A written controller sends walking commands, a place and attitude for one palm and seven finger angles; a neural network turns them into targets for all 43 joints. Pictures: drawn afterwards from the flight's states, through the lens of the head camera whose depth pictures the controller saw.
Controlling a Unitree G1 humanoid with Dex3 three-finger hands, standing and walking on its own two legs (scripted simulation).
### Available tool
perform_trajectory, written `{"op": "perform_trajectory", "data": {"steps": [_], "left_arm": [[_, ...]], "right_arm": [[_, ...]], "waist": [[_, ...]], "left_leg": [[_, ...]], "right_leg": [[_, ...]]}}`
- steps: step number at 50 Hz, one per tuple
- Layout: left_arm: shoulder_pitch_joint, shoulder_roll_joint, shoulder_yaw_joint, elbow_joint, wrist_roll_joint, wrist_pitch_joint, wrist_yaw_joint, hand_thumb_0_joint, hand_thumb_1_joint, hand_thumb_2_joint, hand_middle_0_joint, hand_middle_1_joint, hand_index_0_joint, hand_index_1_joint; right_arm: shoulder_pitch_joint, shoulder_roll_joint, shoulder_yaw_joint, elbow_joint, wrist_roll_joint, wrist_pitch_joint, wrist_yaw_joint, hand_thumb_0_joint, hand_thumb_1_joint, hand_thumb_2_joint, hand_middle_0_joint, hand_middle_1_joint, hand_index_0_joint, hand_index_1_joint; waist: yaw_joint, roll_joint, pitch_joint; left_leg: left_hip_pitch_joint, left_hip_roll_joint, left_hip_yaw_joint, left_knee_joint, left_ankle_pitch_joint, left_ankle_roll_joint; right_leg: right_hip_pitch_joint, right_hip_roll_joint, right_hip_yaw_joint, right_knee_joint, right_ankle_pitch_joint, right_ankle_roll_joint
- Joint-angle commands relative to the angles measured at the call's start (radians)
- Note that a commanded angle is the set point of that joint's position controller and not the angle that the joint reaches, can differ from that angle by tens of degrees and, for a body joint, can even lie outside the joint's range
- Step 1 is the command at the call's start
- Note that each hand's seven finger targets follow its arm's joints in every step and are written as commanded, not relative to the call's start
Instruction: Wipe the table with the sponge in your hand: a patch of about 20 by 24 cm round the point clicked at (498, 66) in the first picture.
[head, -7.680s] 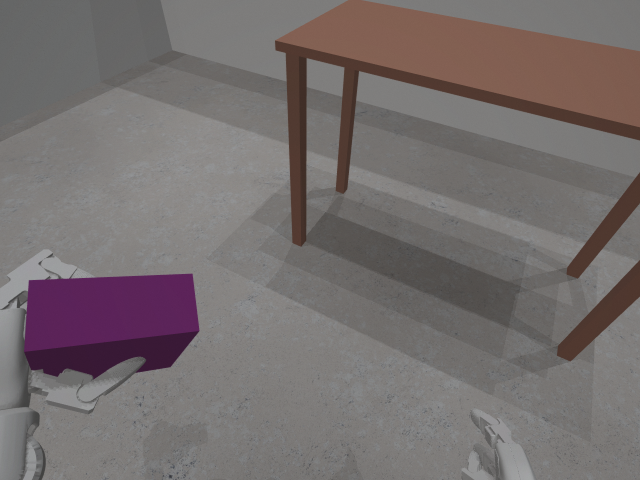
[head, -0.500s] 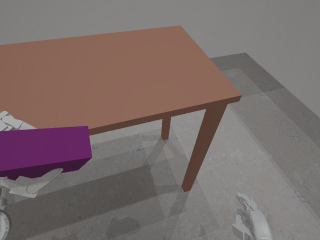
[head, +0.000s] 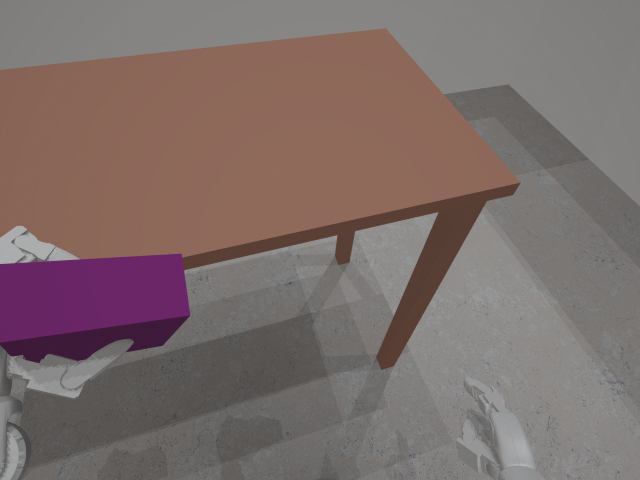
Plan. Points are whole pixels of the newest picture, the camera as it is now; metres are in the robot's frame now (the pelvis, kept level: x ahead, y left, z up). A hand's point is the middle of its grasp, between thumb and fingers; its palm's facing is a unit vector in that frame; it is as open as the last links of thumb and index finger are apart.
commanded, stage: come to a stop and stand still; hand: left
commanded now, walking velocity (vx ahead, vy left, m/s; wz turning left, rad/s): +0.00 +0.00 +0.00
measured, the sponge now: (125, 311) +0.24 +0.21 +0.14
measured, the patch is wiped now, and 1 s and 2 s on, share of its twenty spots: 0.00 0.00 0.00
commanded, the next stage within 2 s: look again from close up in 0.04 s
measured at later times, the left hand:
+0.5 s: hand (81, 315) +0.22 +0.24 +0.16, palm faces +0.43 -0.83 -0.36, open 9.7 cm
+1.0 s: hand (101, 261) +0.28 +0.24 +0.16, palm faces +0.37 -0.84 -0.40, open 9.7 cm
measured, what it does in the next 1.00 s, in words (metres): stands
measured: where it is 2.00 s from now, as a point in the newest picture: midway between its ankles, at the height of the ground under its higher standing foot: outside the picture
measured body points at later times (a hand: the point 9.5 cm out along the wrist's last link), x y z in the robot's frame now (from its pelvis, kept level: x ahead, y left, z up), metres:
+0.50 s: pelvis +0.01 -0.01 +0.00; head +0.03 -0.01 +0.45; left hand +0.19 +0.28 +0.17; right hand +0.20 -0.23 -0.08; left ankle +0.03 +0.06 -0.74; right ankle +0.01 -0.13 -0.74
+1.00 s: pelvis +0.05 +0.01 -0.02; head +0.07 +0.01 +0.43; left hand +0.25 +0.28 +0.18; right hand +0.21 -0.23 -0.10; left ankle +0.03 +0.06 -0.74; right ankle +0.01 -0.13 -0.74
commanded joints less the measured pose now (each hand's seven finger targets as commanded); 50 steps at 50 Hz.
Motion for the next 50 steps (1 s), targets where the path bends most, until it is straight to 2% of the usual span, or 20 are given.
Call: {"op": "perform_trajectory", "data": {"steps": [1,5,6,9,11,15,19,21,25,26,27,34,36,39,42,44,46,48,49,50], "left_arm": [[-0.04,0.163,0.108,-0.234,-0.011,-0.067,0.02,0.0,0.1,1.3,-1.2,-1.6,-1.2,-1.6],[-0.044,0.155,0.103,-0.234,-0.014,-0.069,0.023,0.0,0.1,1.3,-1.2,-1.6,-1.2,-1.6],[-0.041,0.169,0.111,-0.236,-0.009,-0.072,0.025,0.0,0.1,1.3,-1.2,-1.6,-1.2,-1.6],[-0.037,0.157,0.109,-0.208,-0.015,-0.069,0.026,0.0,0.1,1.3,-1.2,-1.6,-1.2,-1.6],[-0.04,0.156,0.101,-0.197,-0.01,-0.07,0.025,0.0,0.1,1.3,-1.2,-1.6,-1.2,-1.6],[-0.06,0.14,0.086,-0.192,-0.014,-0.066,0.025,0.0,0.1,1.3,-1.2,-1.6,-1.2,-1.6],[-0.055,0.146,0.094,-0.181,-0.017,-0.061,0.025,0.0,0.1,1.3,-1.2,-1.6,-1.2,-1.6],[-0.052,0.16,0.1,-0.188,-0.013,-0.061,0.026,0.0,0.1,1.3,-1.2,-1.6,-1.2,-1.6],[-0.05,0.149,0.092,-0.185,-0.021,-0.056,0.025,0.0,0.1,1.3,-1.2,-1.6,-1.2,-1.6],[-0.044,0.166,0.102,-0.195,-0.017,-0.058,0.026,0.0,0.1,1.3,-1.2,-1.6,-1.2,-1.6],[-0.029,0.149,0.095,-0.185,-0.022,-0.057,0.025,0.0,0.1,1.3,-1.2,-1.6,-1.2,-1.6],[-0.063,0.157,0.085,-0.177,-0.023,-0.056,0.033,0.0,0.1,1.3,-1.2,-1.6,-1.2,-1.6],[-0.089,0.174,0.089,-0.195,-0.018,-0.059,0.035,0.0,0.1,1.3,-1.2,-1.6,-1.2,-1.6],[-0.092,0.166,0.092,-0.188,-0.02,-0.064,0.035,0.0,0.1,1.3,-1.2,-1.6,-1.2,-1.6],[-0.084,0.175,0.106,-0.219,-0.02,-0.076,0.031,0.0,0.1,1.3,-1.2,-1.6,-1.2,-1.6],[-0.069,0.181,0.108,-0.231,-0.018,-0.082,0.029,0.0,0.1,1.3,-1.2,-1.6,-1.2,-1.6],[-0.053,0.194,0.122,-0.25,-0.015,-0.085,0.03,0.0,0.1,1.3,-1.2,-1.6,-1.2,-1.6],[-0.008,0.183,0.125,-0.226,-0.016,-0.086,0.032,0.0,0.1,1.3,-1.2,-1.6,-1.2,-1.6],[0.021,0.197,0.142,-0.2,-0.018,-0.088,0.036,0.0,0.1,1.3,-1.2,-1.6,-1.2,-1.6],[0.038,0.19,0.139,-0.198,-0.023,-0.092,0.035,0.0,0.1,1.3,-1.2,-1.6,-1.2,-1.6]], "right_arm": [[-0.09,-0.125,-0.054,-0.155,0.0,-0.053,-0.013,0.0,-0.9,-0.9,0.2,0.3,0.2,0.3],[-0.091,-0.123,-0.055,-0.158,-0.001,-0.051,-0.013,0.0,-0.9,-0.9,0.2,0.3,0.2,0.3],[-0.091,-0.127,-0.057,-0.152,-0.001,-0.054,-0.018,0.0,-0.9,-0.9,0.2,0.3,0.2,0.3],[-0.089,-0.122,-0.056,-0.154,-0.001,-0.048,-0.016,0.0,-0.9,-0.9,0.2,0.3,0.2,0.3],[-0.093,-0.125,-0.056,-0.15,0.0,-0.05,-0.019,0.0,-0.9,-0.9,0.2,0.3,0.2,0.3],[-0.092,-0.119,-0.052,-0.152,0.001,-0.044,-0.018,0.0,-0.9,-0.9,0.2,0.3,0.2,0.3],[-0.093,-0.117,-0.051,-0.152,0.001,-0.04,-0.022,0.0,-0.9,-0.9,0.2,0.3,0.2,0.3],[-0.101,-0.12,-0.053,-0.149,0.001,-0.042,-0.025,0.0,-0.9,-0.9,0.2,0.3,0.2,0.3],[-0.094,-0.117,-0.05,-0.154,0.003,-0.034,-0.023,0.0,-0.9,-0.9,0.2,0.3,0.2,0.3],[-0.1,-0.12,-0.052,-0.152,0.003,-0.035,-0.028,0.0,-0.9,-0.9,0.2,0.3,0.2,0.3],[-0.091,-0.114,-0.051,-0.154,0.002,-0.031,-0.025,0.0,-0.9,-0.9,0.2,0.3,0.2,0.3],[-0.093,-0.132,-0.061,-0.155,-0.003,-0.011,-0.02,0.0,-0.9,-0.9,0.2,0.3,0.2,0.3],[-0.095,-0.142,-0.066,-0.151,0.001,-0.006,-0.02,0.0,-0.9,-0.9,0.2,0.3,0.2,0.3],[-0.088,-0.144,-0.063,-0.157,0.004,-0.001,-0.016,0.0,-0.9,-0.9,0.2,0.3,0.2,0.3],[-0.086,-0.142,-0.064,-0.173,0.006,-0.004,-0.02,0.0,-0.9,-0.9,0.2,0.3,0.2,0.3],[-0.076,-0.137,-0.065,-0.172,0.002,-0.015,-0.018,0.0,-0.9,-0.9,0.2,0.3,0.2,0.3],[-0.073,-0.142,-0.068,-0.17,0.0,-0.027,-0.014,0.0,-0.9,-0.9,0.2,0.3,0.2,0.3],[-0.077,-0.141,-0.068,-0.174,0.004,-0.023,-0.005,0.0,-0.9,-0.9,0.2,0.3,0.2,0.3],[-0.075,-0.139,-0.072,-0.173,0.009,-0.017,0.0,0.0,-0.9,-0.9,0.2,0.3,0.2,0.3],[-0.069,-0.14,-0.083,-0.173,0.018,-0.012,0.007,0.0,-0.9,-0.9,0.2,0.3,0.2,0.3]], "waist": [[0.0,0.096,-0.216],[0.002,0.087,-0.212],[0.0,0.116,-0.205],[0.003,0.062,-0.208],[-0.002,0.091,-0.183],[-0.001,0.066,-0.186],[0.0,0.033,-0.203],[-0.001,0.069,-0.201],[-0.001,0.048,-0.203],[-0.001,0.079,-0.207],[-0.001,0.052,-0.227],[-0.022,-0.014,-0.151],[-0.026,0.01,-0.139],[-0.026,0.052,-0.128],[-0.023,0.168,-0.14],[-0.02,0.167,-0.152],[-0.017,0.181,-0.168],[-0.008,0.101,-0.197],[-0.003,-0.017,-0.226],[-0.002,-0.169,-0.25]], "left_leg": [[0.057,0.11,-0.131,-0.092,0.17,-0.115],[0.049,0.116,-0.134,-0.1,0.107,-0.113],[0.045,0.111,-0.138,-0.103,0.121,-0.115],[0.036,0.111,-0.133,-0.1,0.079,-0.109],[0.028,0.105,-0.131,-0.102,0.047,-0.103],[0.021,0.102,-0.129,-0.103,0.0,-0.094],[0.028,0.095,-0.117,-0.078,0.042,-0.084],[0.038,0.091,-0.114,-0.068,0.069,-0.083],[0.041,0.089,-0.113,-0.063,0.105,-0.084],[0.048,0.089,-0.114,-0.057,0.128,-0.082],[0.049,0.093,-0.109,-0.046,0.121,-0.079],[-0.037,0.08,-0.098,0.084,-0.134,-0.048],[-0.043,0.083,-0.097,0.122,-0.131,-0.045],[-0.027,0.11,-0.138,0.057,-0.106,-0.039],[0.064,0.207,-0.281,-0.077,-0.01,-0.033],[0.123,0.236,-0.275,-0.075,0.093,-0.009],[0.113,0.213,-0.217,-0.031,0.185,-0.021],[-0.027,0.169,-0.149,0.088,0.218,-0.041],[-0.153,0.122,-0.112,0.231,0.211,-0.055],[-0.266,0.057,-0.052,0.396,0.121,-0.069]], "right_leg": [[0.075,0.004,0.031,-0.003,0.109,-0.031],[0.073,0.001,0.039,-0.011,0.078,-0.031],[0.071,0.002,0.034,-0.003,0.09,-0.032],[0.079,-0.003,0.045,-0.02,0.077,-0.032],[0.06,-0.009,0.048,-0.028,0.066,-0.035],[0.061,-0.01,0.058,-0.04,0.048,-0.035],[0.073,-0.018,0.066,-0.049,0.08,-0.035],[0.067,-0.022,0.065,-0.049,0.097,-0.037],[0.074,-0.019,0.06,-0.052,0.113,-0.035],[0.075,-0.022,0.059,-0.048,0.13,-0.036],[0.093,-0.028,0.063,-0.036,0.127,-0.041],[-0.023,-0.12,0.212,-0.072,-0.16,-0.107],[-0.043,-0.146,0.239,-0.054,-0.169,-0.126],[-0.057,-0.093,0.179,0.057,-0.097,-0.11],[-0.142,0.005,0.033,0.274,-0.051,-0.05],[-0.193,0.004,0.01,0.291,-0.173,-0.039],[-0.137,-0.004,-0.008,0.233,-0.147,-0.048],[0.062,-0.037,0.024,0.13,0.023,-0.08],[0.193,-0.112,0.145,0.124,0.157,-0.129],[0.281,-0.23,0.312,0.099,0.263,-0.195]]}}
